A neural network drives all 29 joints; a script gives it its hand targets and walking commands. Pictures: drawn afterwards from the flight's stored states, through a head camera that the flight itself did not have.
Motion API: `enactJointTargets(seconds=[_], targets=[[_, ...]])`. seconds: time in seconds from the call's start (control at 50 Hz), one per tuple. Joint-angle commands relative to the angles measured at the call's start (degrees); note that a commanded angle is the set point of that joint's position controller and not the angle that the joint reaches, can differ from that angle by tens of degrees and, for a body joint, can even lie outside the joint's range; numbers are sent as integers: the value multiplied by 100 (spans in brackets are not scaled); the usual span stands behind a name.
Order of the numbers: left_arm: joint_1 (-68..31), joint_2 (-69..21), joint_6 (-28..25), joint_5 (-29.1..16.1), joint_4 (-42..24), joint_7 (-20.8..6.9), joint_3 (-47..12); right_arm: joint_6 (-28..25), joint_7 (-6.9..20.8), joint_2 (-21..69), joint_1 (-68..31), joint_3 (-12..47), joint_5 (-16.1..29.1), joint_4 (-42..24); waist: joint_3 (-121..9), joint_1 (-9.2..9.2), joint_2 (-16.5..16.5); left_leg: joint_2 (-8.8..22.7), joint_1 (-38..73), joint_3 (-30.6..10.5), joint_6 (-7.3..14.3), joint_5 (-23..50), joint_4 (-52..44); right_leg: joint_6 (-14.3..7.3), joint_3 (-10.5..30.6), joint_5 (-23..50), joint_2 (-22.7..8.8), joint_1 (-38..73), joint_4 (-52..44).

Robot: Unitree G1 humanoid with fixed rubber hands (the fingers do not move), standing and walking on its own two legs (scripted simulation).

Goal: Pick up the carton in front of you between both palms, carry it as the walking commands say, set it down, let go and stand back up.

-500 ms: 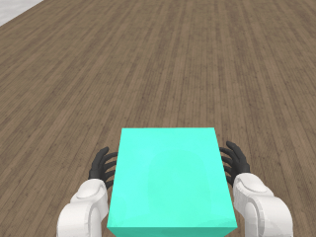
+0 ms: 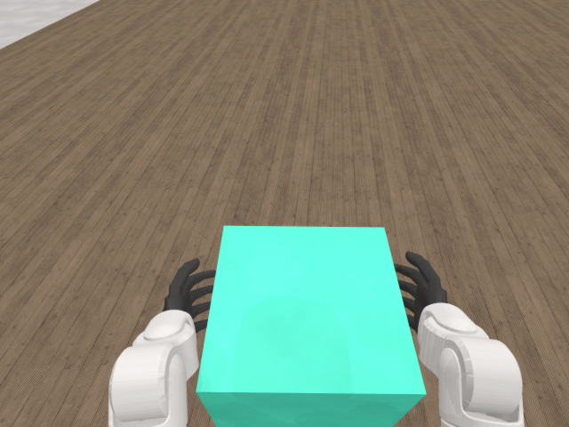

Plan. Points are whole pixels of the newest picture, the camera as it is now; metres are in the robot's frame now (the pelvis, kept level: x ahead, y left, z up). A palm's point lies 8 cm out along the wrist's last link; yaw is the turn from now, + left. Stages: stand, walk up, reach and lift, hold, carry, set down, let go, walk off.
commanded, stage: carry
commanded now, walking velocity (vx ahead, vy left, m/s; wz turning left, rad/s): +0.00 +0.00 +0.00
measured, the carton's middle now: (301, 341) +0.26 +0.00 +0.02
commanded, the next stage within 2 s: hold in 1.52 s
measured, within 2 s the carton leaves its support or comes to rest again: neither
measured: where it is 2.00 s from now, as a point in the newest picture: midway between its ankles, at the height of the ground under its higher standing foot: outside the picture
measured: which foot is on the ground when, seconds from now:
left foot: down 0.00-1.00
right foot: down 0.00-1.00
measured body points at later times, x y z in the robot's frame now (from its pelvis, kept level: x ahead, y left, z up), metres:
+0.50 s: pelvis -0.01 -0.01 +0.00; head -0.04 -0.01 +0.45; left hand +0.24 +0.14 +0.08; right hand +0.24 -0.17 +0.08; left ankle +0.02 +0.09 -0.73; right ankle -0.11 -0.12 -0.73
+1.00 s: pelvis -0.05 -0.02 +0.00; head -0.07 -0.01 +0.45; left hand +0.24 +0.13 +0.02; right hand +0.24 -0.17 +0.03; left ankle +0.02 +0.09 -0.73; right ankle -0.11 -0.12 -0.73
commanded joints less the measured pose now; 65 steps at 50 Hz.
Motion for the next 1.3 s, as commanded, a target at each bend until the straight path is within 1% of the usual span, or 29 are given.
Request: enactJointTargets(seconds=[0.0, 0.08, 0.14, 0.26, 0.34, 0.44, 0.52, 0.64, 0.66, 0.68, 0.84, 0.96, 1.04, 1.1, 1.18, 1.28], targets=[[-2182, -4932, -102, -1920, -481, -1051, -3862, 51, 1004, 5031, -2019, 3985, 1928, -362, -1367, 52, -25, 695, 1261, -647, -32, 3646, 230, -70, 204, 3806, -498, 78, 40], [-2232, -4942, -132, -1953, -569, -1055, -3900, 25, 997, 5033, -2018, 4007, 1921, -426, -1322, 58, -46, 675, 1212, -638, -62, 3173, 250, -112, 216, 3880, -546, 113, 31], [-2237, -4907, -129, -1969, -608, -1056, -3918, 24, 988, 4985, -1990, 4002, 1901, -455, -1248, 55, -36, 691, 1213, -644, -67, 2967, 225, -132, 216, 3673, -550, 68, -15], [-2208, -4820, -92, -1963, -597, -1059, -3914, 53, 983, 4881, -1944, 3972, 1870, -451, -1112, 50, 24, 731, 1213, -665, -74, 2801, 115, -162, 212, 3207, -525, -13, -129], [-2120, -4759, -107, -1858, -376, -1101, -3877, 33, 1035, 4797, -1878, 3942, 1784, -266, -1003, 48, 47, 749, 1181, -683, -84, 2662, 14, -178, 213, 2876, -503, -80, -219], [-2235, -4670, -318, -1675, 52, -1209, -3796, -175, 1174, 4702, -2023, 3880, 1614, 145, -766, 53, 60, 754, 1065, -731, -100, 2108, -190, -216, 248, 2220, -491, -247, -400], [-2444, -4564, -643, -1519, 421, -1285, -3648, -492, 1251, 4605, -2217, 3731, 1435, 544, -685, 54, 65, 751, 1030, -766, -109, 1720, -337, -258, 288, 1792, -495, -371, -531], [-2539, -4521, -1121, -1307, 905, -1370, -3462, -976, 1332, 4555, -2283, 3529, 1199, 1053, -786, 49, 73, 758, 1081, -783, -110, 1578, -426, -288, 312, 1524, -479, -441, -581], [-2544, -4502, -1208, -1254, 1008, -1383, -3409, -1064, 1344, 4530, -2285, 3467, 1141, 1156, -796, 48, 74, 761, 1081, -784, -110, 1565, -434, -290, 315, 1496, -477, -455, -583], [-2456, -4292, -1309, -1179, 1025, -1340, -3302, -1151, 1307, 4351, -2190, 3367, 1048, 1171, -788, 56, 69, 761, 1085, -783, -106, 1557, -434, -292, 324, 1451, -471, -478, -595], [-2696, -4210, -2182, -680, 1980, -1422, -2741, -2055, 1405, 4205, -2439, 2726, 550, 2140, -811, 39, 112, 781, 1016, -805, -120, 1371, -516, -321, 353, 1174, -452, -577, -606], [-3113, -4269, -2997, -390, 2880, -1524, -2308, -2869, 1533, 4282, -2867, 2329, 281, 3056, -919, 41, 139, 769, 1032, -813, -127, 1318, -530, -363, 361, 1059, -437, -575, -582], [-3370, -4627, -3383, -396, 3177, -1634, -2380, -3251, 1652, 4652, -3134, 2410, 278, 3374, -1063, 36, 141, 768, 1098, -819, -118, 1466, -483, -369, 355, 1154, -427, -523, -503], [-3394, -4888, -3419, -463, 3139, -1696, -2543, -3286, 1707, 4898, -3139, 2557, 320, 3342, -1176, 35, 134, 775, 1149, -816, -100, 1664, -425, -355, 344, 1326, -419, -476, -414], [-3259, -5059, -3190, -623, 2832, -1718, -2796, -3064, 1716, 5070, -2965, 2776, 451, 3046, -1272, 40, 135, 787, 1172, -809, -78, 1896, -352, -330, 332, 1551, -418, -434, -307], [-3091, -4926, -3009, -584, 2822, -1714, -2717, -2875, 1699, 4917, -2767, 2660, 397, 3047, -1209, 46, 119, 785, 1127, -780, -84, 1941, -315, -323, 326, 1669, -423, -483, -297]])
